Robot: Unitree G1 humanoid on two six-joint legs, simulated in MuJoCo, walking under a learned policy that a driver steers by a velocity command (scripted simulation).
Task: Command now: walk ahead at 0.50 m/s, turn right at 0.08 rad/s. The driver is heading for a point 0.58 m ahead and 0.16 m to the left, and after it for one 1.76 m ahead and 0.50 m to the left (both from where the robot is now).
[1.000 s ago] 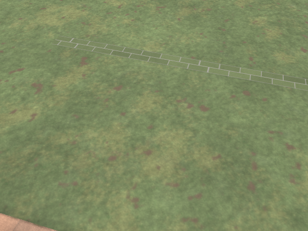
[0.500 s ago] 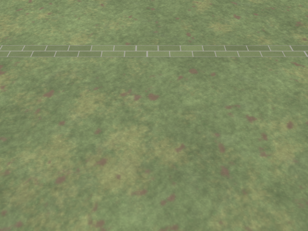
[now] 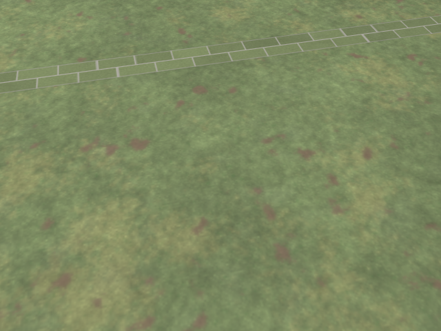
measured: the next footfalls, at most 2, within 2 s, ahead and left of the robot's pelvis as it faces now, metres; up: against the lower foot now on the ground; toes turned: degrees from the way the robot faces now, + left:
left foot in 0.16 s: +0.27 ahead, +0.16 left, -0.22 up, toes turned +4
right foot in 0.56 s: +0.51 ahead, -0.01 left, -0.22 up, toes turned +19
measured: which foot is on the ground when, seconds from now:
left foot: up 0.00-0.14, down 0.16-0.58, up 0.60-0.96, down 0.98-1.00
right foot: down 0.00-0.18, up 0.20-0.54, down 0.56-0.98, up 1.00-1.00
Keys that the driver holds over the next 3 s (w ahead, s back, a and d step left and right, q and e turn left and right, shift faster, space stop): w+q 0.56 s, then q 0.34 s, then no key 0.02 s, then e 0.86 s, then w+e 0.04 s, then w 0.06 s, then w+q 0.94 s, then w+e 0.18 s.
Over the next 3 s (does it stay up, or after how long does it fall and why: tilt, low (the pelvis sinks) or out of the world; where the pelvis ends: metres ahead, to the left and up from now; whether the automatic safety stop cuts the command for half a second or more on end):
stays up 0.98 0.32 -0.18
